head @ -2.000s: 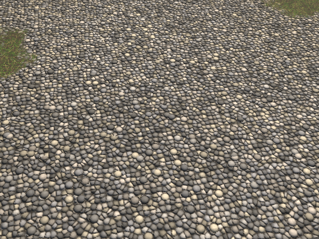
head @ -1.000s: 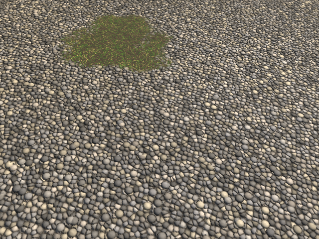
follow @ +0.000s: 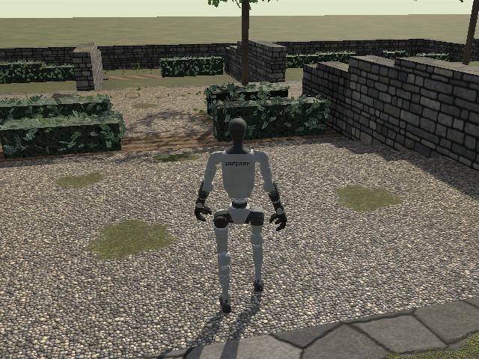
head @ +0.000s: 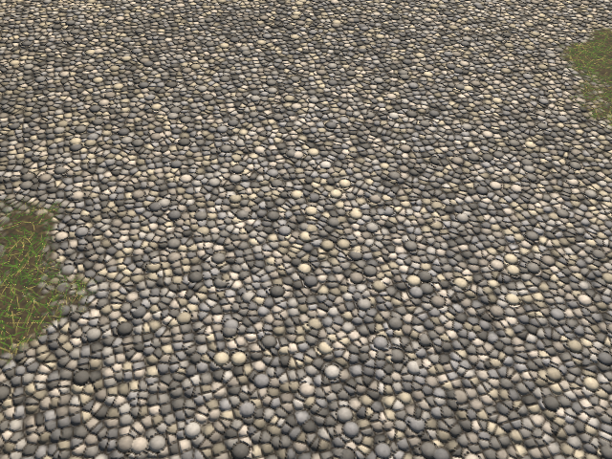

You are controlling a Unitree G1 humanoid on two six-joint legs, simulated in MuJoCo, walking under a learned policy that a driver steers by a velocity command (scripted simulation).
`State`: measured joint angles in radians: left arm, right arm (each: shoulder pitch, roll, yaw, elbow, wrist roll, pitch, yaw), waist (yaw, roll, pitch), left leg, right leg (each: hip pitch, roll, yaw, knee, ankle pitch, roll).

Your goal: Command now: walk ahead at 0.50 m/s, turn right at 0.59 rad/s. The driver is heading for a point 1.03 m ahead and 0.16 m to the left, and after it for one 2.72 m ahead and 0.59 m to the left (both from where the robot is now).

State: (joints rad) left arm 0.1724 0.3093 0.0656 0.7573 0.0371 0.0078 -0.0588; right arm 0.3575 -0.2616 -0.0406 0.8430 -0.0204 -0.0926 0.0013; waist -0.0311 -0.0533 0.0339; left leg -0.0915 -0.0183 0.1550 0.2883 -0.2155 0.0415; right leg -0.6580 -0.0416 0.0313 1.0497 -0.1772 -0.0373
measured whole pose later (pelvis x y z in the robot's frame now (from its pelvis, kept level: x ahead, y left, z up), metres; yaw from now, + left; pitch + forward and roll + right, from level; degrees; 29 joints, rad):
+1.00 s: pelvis +0.53 -0.02 -0.01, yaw +15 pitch +0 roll +0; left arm 0.16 0.25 0.03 0.78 0.05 -0.05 -0.01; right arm 0.32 -0.28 -0.07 0.88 0.00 -0.04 0.01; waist -0.01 -0.02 0.05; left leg -0.19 -0.15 -0.01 0.37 -0.19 0.14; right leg -0.58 -0.11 0.05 1.09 -0.28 0.03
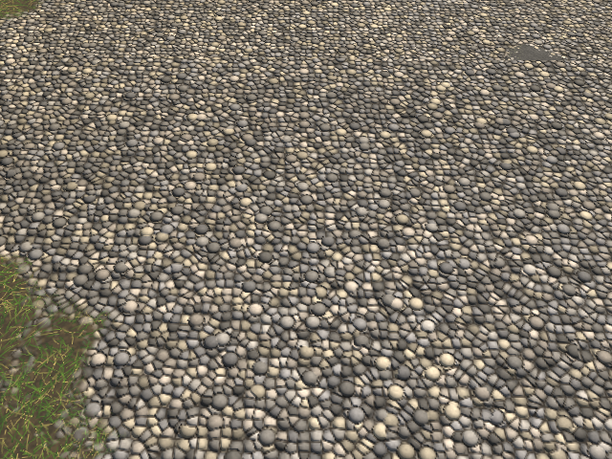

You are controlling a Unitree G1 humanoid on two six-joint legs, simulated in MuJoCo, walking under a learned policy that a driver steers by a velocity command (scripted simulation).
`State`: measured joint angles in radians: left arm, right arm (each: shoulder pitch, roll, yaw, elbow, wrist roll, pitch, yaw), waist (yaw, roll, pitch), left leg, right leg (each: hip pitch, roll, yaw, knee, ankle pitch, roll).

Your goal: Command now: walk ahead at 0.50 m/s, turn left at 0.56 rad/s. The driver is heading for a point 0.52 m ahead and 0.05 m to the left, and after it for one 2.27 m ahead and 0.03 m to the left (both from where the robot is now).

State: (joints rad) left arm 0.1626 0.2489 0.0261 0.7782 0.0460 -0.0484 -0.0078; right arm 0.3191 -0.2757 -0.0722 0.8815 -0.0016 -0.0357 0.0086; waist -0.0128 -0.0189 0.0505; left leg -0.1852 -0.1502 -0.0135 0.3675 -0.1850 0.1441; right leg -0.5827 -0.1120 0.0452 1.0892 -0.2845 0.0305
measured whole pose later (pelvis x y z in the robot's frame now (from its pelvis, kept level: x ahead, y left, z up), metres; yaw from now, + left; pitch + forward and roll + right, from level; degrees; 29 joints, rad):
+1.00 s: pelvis +0.49 +0.08 +0.01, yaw +17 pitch +0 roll +0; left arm 0.32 0.26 0.06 0.89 0.02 -0.01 -0.03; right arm 0.27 -0.23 -0.03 0.84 -0.02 -0.08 0.00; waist 0.01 -0.03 0.03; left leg -0.17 -0.01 0.15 0.35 -0.20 0.06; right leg -0.51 -0.07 0.00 1.10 -0.27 -0.05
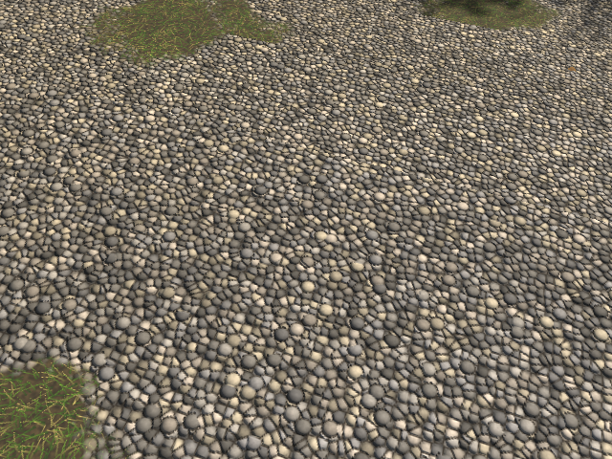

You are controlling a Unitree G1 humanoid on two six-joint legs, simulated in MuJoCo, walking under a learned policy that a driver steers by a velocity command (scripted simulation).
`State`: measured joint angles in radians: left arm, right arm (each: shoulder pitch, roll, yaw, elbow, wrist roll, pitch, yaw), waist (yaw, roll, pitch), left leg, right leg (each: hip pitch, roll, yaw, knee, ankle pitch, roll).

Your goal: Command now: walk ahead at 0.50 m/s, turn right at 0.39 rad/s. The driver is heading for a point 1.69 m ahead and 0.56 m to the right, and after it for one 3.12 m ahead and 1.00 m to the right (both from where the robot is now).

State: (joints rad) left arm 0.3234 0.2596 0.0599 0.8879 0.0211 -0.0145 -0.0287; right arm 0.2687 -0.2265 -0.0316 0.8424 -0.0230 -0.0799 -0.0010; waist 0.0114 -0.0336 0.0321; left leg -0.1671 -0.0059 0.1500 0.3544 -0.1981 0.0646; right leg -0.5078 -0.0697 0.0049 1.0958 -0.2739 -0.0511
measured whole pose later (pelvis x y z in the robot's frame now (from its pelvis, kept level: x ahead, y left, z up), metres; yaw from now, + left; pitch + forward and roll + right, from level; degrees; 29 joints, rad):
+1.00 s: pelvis +0.53 -0.13 -0.01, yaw -34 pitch +1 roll +0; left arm 0.32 0.31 0.07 0.82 0.03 -0.04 -0.02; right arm 0.18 -0.26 -0.04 0.76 -0.04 -0.06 0.00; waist 0.03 -0.04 0.03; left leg -0.32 -0.02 0.04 0.48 -0.18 0.04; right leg -0.35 0.08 0.08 1.11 -0.37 -0.08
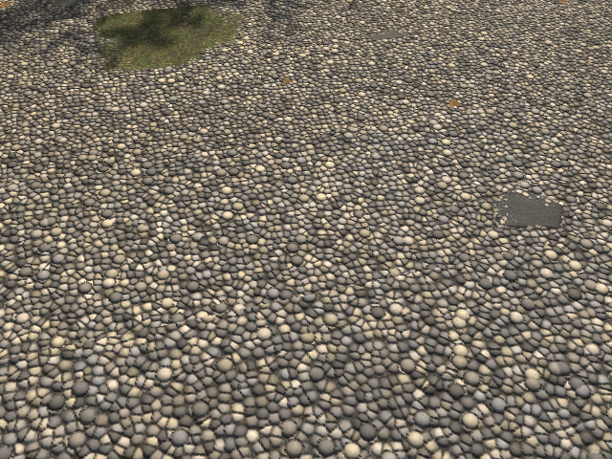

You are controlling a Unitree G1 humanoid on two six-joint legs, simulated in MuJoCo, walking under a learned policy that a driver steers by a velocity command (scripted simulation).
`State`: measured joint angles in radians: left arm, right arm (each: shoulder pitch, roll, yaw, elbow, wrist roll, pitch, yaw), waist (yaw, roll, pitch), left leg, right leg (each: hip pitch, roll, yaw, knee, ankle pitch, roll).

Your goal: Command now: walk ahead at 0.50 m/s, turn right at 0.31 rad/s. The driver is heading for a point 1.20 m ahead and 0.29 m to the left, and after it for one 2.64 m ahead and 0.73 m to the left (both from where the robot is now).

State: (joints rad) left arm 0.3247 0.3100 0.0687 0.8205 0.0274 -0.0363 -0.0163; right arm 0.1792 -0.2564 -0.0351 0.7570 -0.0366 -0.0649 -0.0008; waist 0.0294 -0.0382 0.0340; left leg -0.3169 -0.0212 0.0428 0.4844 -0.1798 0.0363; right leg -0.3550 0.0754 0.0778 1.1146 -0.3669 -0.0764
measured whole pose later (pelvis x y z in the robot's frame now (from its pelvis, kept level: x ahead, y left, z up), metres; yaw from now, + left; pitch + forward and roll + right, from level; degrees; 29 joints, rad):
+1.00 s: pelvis +0.49 +0.03 -0.01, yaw +19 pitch +0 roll +0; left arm 0.30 0.24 0.04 0.84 0.01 -0.06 0.01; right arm 0.18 -0.27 -0.07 0.79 -0.01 0.00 0.01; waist 0.02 -0.01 0.07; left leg -0.36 -0.10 0.08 0.57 -0.21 0.13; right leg -0.34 -0.07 -0.05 1.26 -0.38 0.01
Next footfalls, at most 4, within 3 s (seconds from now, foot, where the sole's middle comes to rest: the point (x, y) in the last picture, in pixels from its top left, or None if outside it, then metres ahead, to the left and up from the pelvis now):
0.36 right None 0.32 -0.13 -0.77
0.88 left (270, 416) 0.57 0.10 -0.77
1.40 right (303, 317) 0.83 0.04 -0.77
1.92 left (160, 294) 0.97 0.44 -0.92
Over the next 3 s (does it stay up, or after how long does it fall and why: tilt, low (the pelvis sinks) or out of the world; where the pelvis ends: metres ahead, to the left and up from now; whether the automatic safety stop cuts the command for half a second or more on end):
stays up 1.10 0.45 -0.14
